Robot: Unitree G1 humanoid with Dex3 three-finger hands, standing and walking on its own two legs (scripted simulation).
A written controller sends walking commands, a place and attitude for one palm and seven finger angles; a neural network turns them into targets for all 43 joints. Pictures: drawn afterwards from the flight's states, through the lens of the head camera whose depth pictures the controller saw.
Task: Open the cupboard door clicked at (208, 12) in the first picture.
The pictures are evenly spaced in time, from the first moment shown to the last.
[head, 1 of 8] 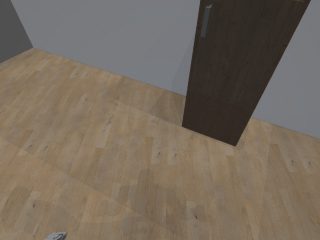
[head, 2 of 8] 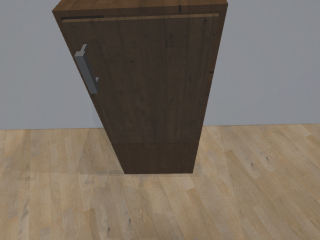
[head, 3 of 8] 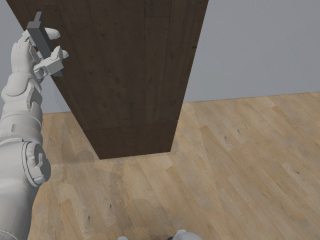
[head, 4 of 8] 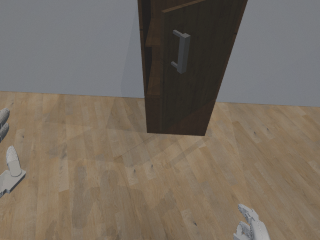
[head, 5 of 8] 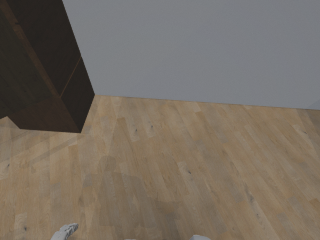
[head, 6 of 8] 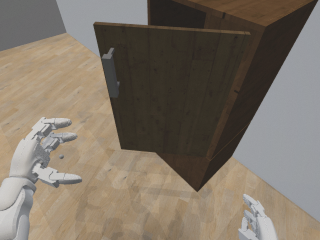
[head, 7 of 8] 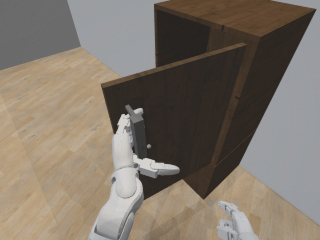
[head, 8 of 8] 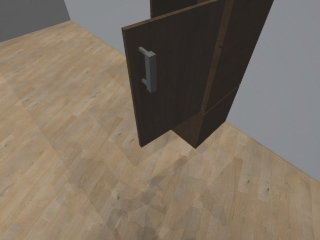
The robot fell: no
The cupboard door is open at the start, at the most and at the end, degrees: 0 85 83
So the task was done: yes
